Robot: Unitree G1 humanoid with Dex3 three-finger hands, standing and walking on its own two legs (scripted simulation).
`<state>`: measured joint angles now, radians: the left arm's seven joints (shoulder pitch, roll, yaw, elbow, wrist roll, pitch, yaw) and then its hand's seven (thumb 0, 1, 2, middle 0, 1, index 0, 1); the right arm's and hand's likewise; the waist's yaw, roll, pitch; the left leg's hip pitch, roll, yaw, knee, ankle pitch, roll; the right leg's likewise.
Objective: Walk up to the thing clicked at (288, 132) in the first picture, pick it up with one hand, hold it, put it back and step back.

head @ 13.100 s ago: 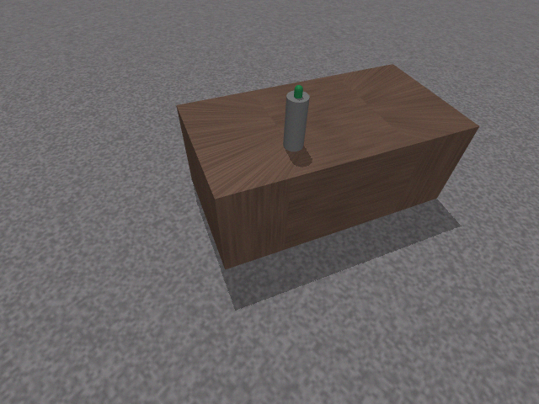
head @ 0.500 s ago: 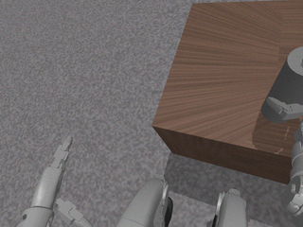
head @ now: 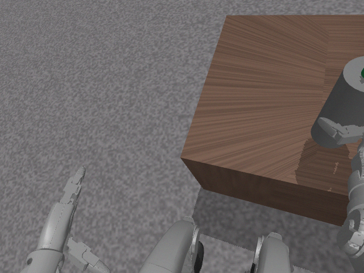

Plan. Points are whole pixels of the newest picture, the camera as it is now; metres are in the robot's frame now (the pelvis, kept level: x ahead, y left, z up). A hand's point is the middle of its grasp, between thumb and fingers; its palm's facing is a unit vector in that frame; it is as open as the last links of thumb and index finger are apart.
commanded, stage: lift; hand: right
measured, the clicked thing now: (350, 104) +0.50 -0.22 -0.01
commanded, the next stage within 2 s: hold in 1.38 s
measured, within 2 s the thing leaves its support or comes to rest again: neither
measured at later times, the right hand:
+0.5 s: hand (359, 121) +0.44 -0.21 +0.04, palm faces +0.22 +0.98 -0.02, open 10.9 cm
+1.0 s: hand (363, 137) +0.38 -0.19 +0.10, palm faces +0.22 +0.98 -0.01, open 10.9 cm
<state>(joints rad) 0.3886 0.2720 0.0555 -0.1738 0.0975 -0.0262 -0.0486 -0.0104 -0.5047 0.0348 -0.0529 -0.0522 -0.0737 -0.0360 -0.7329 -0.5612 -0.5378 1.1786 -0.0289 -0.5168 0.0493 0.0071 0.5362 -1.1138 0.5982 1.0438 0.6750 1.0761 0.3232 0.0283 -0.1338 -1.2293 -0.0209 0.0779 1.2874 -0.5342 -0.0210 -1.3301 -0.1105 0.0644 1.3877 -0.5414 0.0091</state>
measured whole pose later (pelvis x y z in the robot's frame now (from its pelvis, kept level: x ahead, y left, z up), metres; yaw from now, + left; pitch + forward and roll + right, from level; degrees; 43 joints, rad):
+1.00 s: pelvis +0.02 +0.00 +0.08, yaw -2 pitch +12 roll +1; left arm 0.37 0.22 0.07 0.19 0.02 -0.03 0.02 -0.01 -0.52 0.04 -0.05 -0.05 -0.07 -0.04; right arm -0.24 -0.20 -0.25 0.60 0.11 -0.38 0.00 0.01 0.54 -1.12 0.61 1.03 0.69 1.06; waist 0.09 0.01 -0.08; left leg -0.72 0.02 0.01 0.96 -0.45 -0.03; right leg -0.77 -0.07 -0.03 0.99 -0.44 0.00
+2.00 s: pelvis +0.02 +0.01 +0.11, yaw -3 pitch +6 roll +1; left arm 0.32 0.20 0.10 0.37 0.00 -0.08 0.06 -0.01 -0.53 0.05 -0.05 -0.06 -0.06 -0.05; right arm -0.06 -0.16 -0.16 0.38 0.14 -0.29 -0.02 0.01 0.54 -1.12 0.61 1.03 0.69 1.06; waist 0.04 0.00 -0.04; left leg -0.51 0.03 0.01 0.79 -0.39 -0.03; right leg -0.55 -0.05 -0.04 0.81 -0.37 0.01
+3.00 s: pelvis +0.03 +0.01 +0.11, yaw -3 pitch +6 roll +1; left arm 0.29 0.19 0.08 0.42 0.00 -0.11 0.06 -0.01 -0.54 0.06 -0.05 -0.06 -0.06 -0.05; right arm -0.08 -0.16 -0.16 0.42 0.14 -0.31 -0.01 0.01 0.54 -1.12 0.61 1.03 0.69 1.06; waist 0.05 0.01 -0.03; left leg -0.48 0.03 0.01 0.76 -0.38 -0.03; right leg -0.52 -0.05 -0.04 0.77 -0.35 0.01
